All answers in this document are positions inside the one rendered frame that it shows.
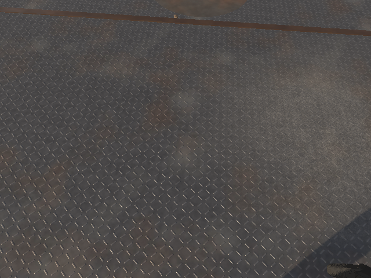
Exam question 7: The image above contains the robot right hand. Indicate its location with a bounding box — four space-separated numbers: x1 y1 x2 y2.
327 264 371 278

